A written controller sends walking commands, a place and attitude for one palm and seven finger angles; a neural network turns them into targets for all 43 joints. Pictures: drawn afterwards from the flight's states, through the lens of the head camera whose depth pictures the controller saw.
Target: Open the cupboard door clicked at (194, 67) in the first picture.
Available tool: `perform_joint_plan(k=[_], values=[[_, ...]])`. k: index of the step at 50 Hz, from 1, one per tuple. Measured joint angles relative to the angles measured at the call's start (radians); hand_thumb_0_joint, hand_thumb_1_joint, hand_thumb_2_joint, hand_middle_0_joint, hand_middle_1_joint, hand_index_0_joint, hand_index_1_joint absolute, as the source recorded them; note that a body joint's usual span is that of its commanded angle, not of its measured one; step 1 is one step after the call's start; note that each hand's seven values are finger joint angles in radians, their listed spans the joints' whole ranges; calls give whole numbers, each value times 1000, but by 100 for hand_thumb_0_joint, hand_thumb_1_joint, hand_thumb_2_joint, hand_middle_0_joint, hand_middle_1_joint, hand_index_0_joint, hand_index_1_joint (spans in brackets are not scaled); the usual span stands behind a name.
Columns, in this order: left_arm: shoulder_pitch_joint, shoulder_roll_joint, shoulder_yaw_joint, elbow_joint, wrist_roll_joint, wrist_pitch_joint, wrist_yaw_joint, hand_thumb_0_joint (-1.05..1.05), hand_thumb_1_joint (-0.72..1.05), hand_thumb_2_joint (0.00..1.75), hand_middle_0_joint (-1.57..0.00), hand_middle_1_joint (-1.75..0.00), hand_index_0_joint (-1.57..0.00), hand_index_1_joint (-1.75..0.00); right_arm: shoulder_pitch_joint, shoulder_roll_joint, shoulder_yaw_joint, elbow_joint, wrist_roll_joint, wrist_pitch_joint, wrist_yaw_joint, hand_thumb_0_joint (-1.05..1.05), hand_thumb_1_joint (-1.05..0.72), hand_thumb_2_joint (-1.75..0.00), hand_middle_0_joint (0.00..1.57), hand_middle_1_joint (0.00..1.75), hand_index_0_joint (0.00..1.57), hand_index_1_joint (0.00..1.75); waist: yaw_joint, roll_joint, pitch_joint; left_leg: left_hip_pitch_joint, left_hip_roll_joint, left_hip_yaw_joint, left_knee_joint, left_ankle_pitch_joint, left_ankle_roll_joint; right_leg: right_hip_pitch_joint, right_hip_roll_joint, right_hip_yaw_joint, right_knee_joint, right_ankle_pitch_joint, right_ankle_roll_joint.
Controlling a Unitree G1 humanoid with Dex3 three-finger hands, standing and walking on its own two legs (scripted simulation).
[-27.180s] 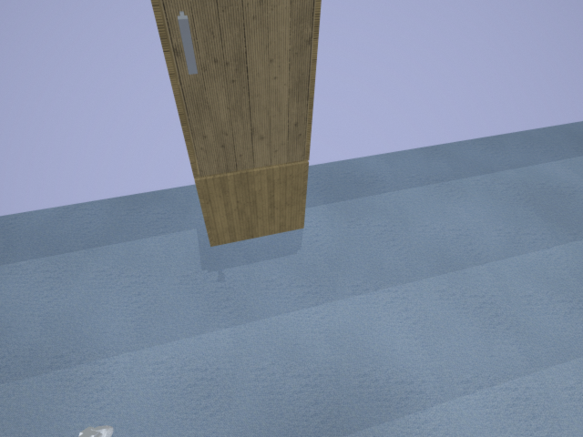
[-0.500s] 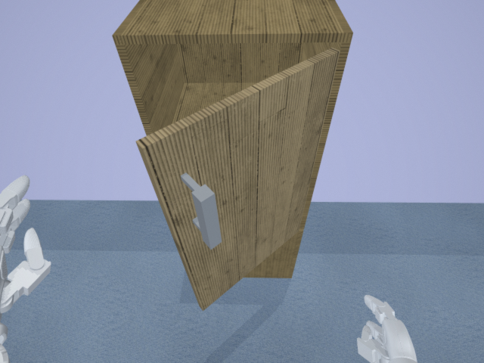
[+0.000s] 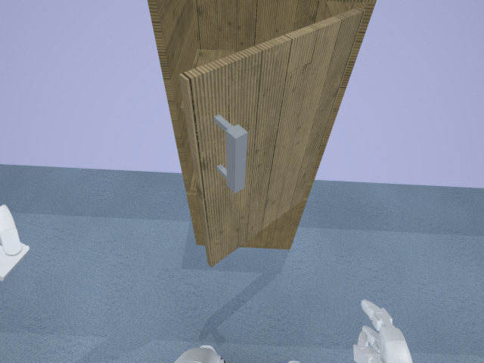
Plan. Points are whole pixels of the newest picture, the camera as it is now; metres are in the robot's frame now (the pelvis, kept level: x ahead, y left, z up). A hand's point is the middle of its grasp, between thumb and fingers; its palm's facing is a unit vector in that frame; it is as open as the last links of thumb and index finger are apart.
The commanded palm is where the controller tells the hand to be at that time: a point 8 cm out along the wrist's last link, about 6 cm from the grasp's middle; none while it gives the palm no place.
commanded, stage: step back with the hand held close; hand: left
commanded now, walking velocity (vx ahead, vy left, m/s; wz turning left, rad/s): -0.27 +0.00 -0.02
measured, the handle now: (228, 154) +0.41 +0.06 +0.13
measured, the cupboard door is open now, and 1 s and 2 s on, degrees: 42 42 42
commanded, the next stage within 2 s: stop stepping back and stand still in 0.34 s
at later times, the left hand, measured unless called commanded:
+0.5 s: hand out of the picture +0.12 +0.24 +0.18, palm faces +0.33 -0.82 -0.46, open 7.4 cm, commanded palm +0.06 +0.29 +0.20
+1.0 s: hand out of the picture +0.03 +0.27 +0.18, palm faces +0.43 -0.81 -0.40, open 7.4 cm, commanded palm -0.01 +0.31 +0.20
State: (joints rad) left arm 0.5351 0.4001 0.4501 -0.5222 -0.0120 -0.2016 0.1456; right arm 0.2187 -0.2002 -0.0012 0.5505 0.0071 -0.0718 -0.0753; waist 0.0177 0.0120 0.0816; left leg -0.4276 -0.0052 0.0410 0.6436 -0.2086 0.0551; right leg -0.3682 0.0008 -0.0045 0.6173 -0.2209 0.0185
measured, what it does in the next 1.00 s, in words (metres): walks backwards: right foot, then left foot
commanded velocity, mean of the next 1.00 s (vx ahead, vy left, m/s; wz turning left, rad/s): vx -0.06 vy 0.01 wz -0.01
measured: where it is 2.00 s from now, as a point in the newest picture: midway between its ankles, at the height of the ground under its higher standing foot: outside the picture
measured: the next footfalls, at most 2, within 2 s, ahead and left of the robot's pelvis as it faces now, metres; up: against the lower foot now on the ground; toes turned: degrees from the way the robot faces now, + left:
right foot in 0.46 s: -0.15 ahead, -0.08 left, +0.00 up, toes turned +1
left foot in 0.62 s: +0.00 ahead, +0.08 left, +0.00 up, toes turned -4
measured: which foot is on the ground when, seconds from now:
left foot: down 0.00-0.48, up 0.50-0.60, down 0.62-0.84, up 0.86-0.98, down 1.00-1.00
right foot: down 0.00-0.16, up 0.18-0.44, down 0.46-1.00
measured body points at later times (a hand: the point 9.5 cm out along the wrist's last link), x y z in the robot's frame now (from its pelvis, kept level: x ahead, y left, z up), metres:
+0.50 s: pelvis -0.10 +0.00 +0.01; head -0.06 +0.01 +0.45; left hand +0.09 +0.28 +0.21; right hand +0.08 -0.22 -0.07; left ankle +0.06 +0.09 -0.71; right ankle -0.20 -0.12 -0.72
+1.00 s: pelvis -0.17 +0.02 +0.01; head -0.19 +0.03 +0.46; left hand +0.00 +0.31 +0.20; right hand -0.05 -0.24 -0.07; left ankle -0.12 +0.12 -0.72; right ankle -0.19 -0.11 -0.72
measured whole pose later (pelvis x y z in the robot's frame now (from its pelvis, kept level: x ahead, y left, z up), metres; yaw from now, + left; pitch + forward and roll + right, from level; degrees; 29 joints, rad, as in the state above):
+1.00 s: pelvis -0.17 +0.02 +0.01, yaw -3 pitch -1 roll -2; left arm 0.54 0.38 0.40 -0.46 -0.03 -0.20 0.16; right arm 0.30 -0.23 0.00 0.67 -0.01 -0.12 -0.09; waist 0.02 0.00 -0.05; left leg -0.32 0.02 0.00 0.61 -0.33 0.03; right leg -0.21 0.02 -0.03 0.55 -0.33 -0.01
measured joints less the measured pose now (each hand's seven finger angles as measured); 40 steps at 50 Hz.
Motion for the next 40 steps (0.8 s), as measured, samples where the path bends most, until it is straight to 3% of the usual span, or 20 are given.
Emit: perform_joint_plan(k=[5, 8, 12, 14, 17, 20, 23, 25, 28, 31, 33, 37, 40], values=[[2, -28, -31, -37, -6, -10, 13, 1, 89, 90, -21, -30, -21, -31, -4, -6, 0, 45, -10, -6, 9, 1, -90, -90, 21, 30, 20, 30, 6, -12, -12, -32, -9, -19, 100, -148, -36, -29, -6, 2, 5, 23, 0], [-25, -14, -37, -50, -6, -12, 14, 1, 89, 90, -22, -30, -21, -31, -8, -11, -2, 53, -12, -5, -1, 1, -90, -90, 21, 30, 20, 30, -4, -26, -3, -19, -12, -17, 48, -20, -17, -53, -13, 3, 39, -8, 7], [-52, 19, 4, -20, -3, -21, 17, 1, 89, 90, -22, -30, -21, -31, -18, 12, -15, 61, -19, -36, -1, 1, -90, -90, 21, 30, 20, 30, -17, -5, 10, -15, 10, -32, -10, 53, 13, -109, 58, 42, 388, -196, -1], [-41, 32, 22, -20, -14, -20, 26, 1, 89, 90, -22, -30, -21, -31, -15, 30, -12, 69, -20, -49, 10, 1, -90, -90, 21, 30, 20, 30, -17, -6, -8, -12, 23, -35, -70, 91, 8, -83, 70, 34, 446, -234, -3], [-14, 20, 14, -39, -29, -8, 33, 1, 89, 90, -21, -30, -21, -31, -12, 45, -2, 76, -20, -60, 26, 1, -90, -90, 21, 30, 20, 30, -7, -5, -42, -8, 46, -28, -169, 159, -4, 17, 62, 1, 339, -280, -13], [-3, 8, -18, -52, -41, 1, 26, 1, 89, 90, -21, -30, -20, -30, -16, 47, 9, 72, -24, -69, 33, 1, -90, -90, 21, 30, 20, 30, -1, -1, -70, -15, 55, -21, -264, 231, -14, 146, 56, -25, 120, -296, -30], [15, 45, -8, -69, -54, -11, 9, 1, 90, 90, -21, -30, -20, -30, -43, 50, 23, 52, -27, -61, 38, 1, -90, -90, 21, 30, 20, 30, 15, -45, -79, -70, 35, 21, -263, 250, -36, 264, 16, -14, -175, -180, -64], [7, 37, -25, -51, -52, -30, -8, 1, 89, 90, -21, -30, -20, -30, -79, 29, 21, 71, -28, -48, 33, 1, -90, -90, 21, 30, 20, 30, 20, -10, -49, -118, 49, 0, -127, 103, -61, 253, 35, -7, -169, -171, -39], [36, 52, -36, -30, -47, -16, -24, 1, 89, 90, -22, -30, -21, -31, -60, 20, 22, 89, -9, -22, 19, 1, -90, -90, 21, 30, 20, 30, 12, -24, -60, -105, 11, -20, 68, -40, -62, 245, 24, 10, -129, -169, -18], [64, 52, -26, -16, -46, 12, -20, 1, 89, 90, -22, -30, -21, -31, -8, 0, 24, 75, -1, -19, 2, 1, -90, -90, 21, 30, 20, 30, -13, -35, -95, 19, -1, -12, -33, 44, -29, 242, 17, 12, -94, -188, -8], [35, 50, -27, 9, -47, 26, -14, 1, 89, 90, -22, -30, -21, -31, 2, -6, 12, 81, 4, -29, -8, 1, -90, -90, 21, 30, 20, 30, -27, -57, -91, 44, -25, -12, -69, 9, 0, 234, -4, 7, -59, -202, -2], [11, 42, -24, 26, -44, 42, -2, 1, 89, 90, -22, -30, -21, -31, 7, -9, 7, 76, -11, -61, -6, 1, -90, -90, 21, 30, 20, 30, -38, -72, -77, 67, -33, -3, -137, 76, 1, 196, -3, 14, -11, -229, -13], [32, 43, -25, 7, -38, 32, 0, 2, 89, 90, -22, -30, -21, -31, 18, -7, 9, 60, -16, -72, 1, 1, -90, -90, 20, 30, 20, 30, -53, -57, -75, 70, -29, -20, -184, 119, -9, 204, 13, -8, -80, -167, -32]])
